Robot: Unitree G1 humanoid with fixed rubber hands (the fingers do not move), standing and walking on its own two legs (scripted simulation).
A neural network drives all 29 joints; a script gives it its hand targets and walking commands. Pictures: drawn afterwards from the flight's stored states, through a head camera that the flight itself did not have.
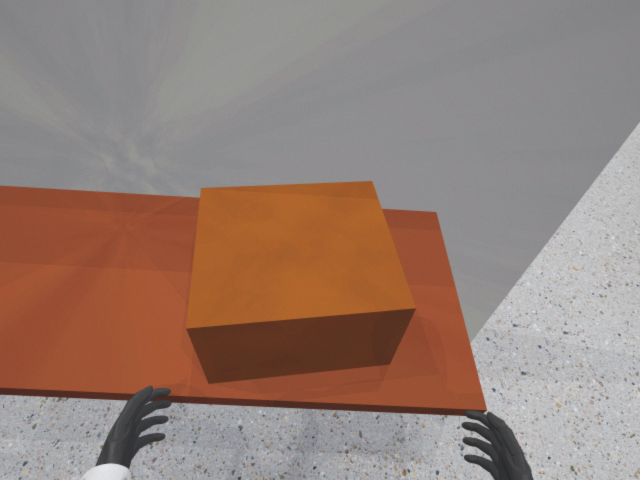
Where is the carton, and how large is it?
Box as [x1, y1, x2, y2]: [186, 181, 415, 383]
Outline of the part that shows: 371,181 201,188 186,329 208,383 389,364 415,309 415,306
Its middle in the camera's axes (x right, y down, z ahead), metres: -0.04 +0.06 +0.62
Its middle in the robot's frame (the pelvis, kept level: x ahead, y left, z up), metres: +0.42 +0.06 -0.04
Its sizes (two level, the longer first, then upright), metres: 0.288 0.255 0.174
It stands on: a table, 0.66 m high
